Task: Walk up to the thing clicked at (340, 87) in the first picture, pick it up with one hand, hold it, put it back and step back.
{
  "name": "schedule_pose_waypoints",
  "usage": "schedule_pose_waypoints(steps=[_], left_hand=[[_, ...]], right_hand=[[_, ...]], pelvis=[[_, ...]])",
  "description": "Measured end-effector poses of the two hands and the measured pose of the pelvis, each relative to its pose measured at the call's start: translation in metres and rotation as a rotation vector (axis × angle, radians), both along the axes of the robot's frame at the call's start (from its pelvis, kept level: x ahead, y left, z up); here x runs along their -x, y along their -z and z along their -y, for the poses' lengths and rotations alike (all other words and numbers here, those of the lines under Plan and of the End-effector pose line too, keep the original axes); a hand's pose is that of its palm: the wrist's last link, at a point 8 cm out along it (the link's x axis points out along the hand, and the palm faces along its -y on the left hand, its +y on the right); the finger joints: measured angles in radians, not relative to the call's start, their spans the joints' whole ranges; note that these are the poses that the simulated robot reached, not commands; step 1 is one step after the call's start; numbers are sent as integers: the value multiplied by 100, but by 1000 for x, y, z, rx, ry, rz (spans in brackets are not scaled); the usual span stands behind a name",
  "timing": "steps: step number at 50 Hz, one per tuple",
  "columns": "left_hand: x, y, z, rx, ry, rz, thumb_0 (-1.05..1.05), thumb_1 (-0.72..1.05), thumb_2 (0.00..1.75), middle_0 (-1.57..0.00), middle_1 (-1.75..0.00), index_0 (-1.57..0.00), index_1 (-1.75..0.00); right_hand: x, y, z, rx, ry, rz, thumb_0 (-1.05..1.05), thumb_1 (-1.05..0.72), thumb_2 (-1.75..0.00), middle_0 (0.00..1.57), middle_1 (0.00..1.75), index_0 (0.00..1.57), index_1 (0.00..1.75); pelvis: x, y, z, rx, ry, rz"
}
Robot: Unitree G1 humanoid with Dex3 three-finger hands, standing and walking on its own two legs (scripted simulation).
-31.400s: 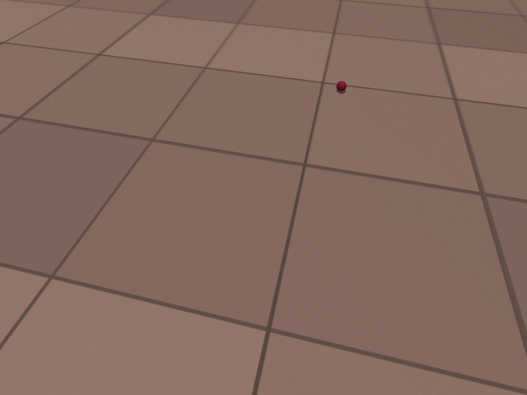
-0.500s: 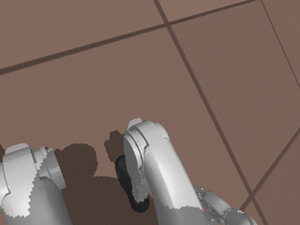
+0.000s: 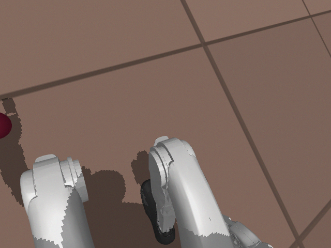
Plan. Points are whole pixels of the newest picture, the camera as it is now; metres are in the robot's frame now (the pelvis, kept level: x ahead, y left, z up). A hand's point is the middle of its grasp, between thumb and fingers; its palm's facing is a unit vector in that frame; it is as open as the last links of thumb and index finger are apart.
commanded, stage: withdraw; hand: left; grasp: from above
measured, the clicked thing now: out of the picture +0.41 +0.33 -0.27
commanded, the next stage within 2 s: home in 0.50 s
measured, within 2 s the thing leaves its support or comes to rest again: neither
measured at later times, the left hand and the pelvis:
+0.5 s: hand out of the picture +0.37 +0.33 -0.09, palm faces -0.49 -0.12 -0.86, open 14.0 cm; pelvis -0.02 -0.01 +0.06, yaw +7 degrees
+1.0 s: hand out of the picture +0.39 +0.32 -0.10, palm faces -0.23 -0.40 -0.89, open 11.3 cm; pelvis +0.00 +0.00 +0.05, yaw +6 degrees
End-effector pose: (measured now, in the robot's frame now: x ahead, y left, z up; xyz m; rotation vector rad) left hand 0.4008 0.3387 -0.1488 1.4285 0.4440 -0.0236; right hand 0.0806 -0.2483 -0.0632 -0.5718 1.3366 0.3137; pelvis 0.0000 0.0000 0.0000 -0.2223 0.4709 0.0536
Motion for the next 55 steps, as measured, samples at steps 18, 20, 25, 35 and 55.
schedule_pose_waypoints(steps=[18,20,25,35,55], left_hand=[[17,-139,4,-49,-24,-170,0,-49,100,-8,-100,-9,-100],[19,-139,5,-39,-9,-191,0,-49,100,-8,-100,-9,-100],[25,-121,4,-24,27,-227,0,-49,100,-8,-100,-9,-100],[22,-54,-3,0,67,-177,0,-45,97,-12,-96,-13,-96],[49,-154,4,340,-333,-59,0,29,100,-26,-58,-24,-60]], right_hand=[[-47,-21,2,-61,156,170,0,-90,-90,20,30,20,30],[-44,-25,6,-39,157,170,0,-90,-89,20,30,20,30],[-30,-27,18,31,149,139,0,-90,-89,20,30,20,30],[9,-7,29,152,127,23,0,-89,-89,20,30,20,30],[-41,-44,-16,-59,276,109,0,-90,-89,20,30,20,30]], pelvis=[[13,-60,9,-87,-69,-75],[15,-62,11,-90,-72,-73],[18,-58,14,-94,-75,-68],[17,-23,11,-78,-59,-42],[-2,-98,4,-76,-81,-152]])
